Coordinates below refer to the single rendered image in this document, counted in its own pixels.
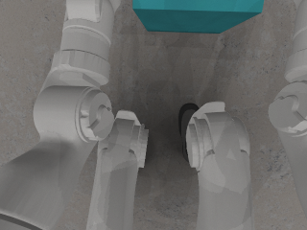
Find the left robot upper arm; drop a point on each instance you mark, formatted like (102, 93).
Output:
(36, 186)

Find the robot left forearm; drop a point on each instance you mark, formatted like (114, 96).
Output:
(82, 59)

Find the left robot thigh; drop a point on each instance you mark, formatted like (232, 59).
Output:
(112, 199)

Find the right robot thigh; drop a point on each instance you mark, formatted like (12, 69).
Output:
(225, 189)

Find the robot thigh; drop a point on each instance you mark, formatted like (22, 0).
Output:
(112, 199)
(225, 189)

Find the robot right forearm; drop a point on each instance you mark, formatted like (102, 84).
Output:
(296, 63)

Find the right robot upper arm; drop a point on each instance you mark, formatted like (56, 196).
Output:
(288, 114)

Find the carton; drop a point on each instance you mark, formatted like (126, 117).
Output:
(194, 16)

